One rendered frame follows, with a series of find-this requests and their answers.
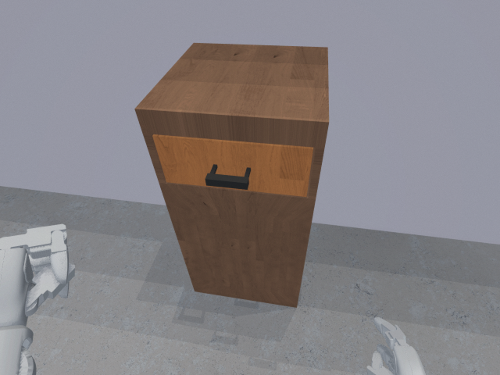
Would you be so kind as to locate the right robot hand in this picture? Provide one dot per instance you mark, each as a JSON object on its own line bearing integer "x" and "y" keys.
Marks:
{"x": 403, "y": 360}

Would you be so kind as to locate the cabinet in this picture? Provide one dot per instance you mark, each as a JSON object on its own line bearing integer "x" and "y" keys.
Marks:
{"x": 242, "y": 244}

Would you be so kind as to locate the robot left forearm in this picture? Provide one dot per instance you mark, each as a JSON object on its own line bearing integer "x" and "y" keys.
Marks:
{"x": 15, "y": 358}

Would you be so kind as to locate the handle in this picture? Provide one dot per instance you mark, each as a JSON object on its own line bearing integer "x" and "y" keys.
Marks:
{"x": 227, "y": 181}

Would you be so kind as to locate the drawer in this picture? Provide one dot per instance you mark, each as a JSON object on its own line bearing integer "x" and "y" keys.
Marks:
{"x": 276, "y": 169}

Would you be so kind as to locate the left robot hand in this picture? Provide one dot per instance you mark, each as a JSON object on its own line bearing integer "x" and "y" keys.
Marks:
{"x": 48, "y": 259}

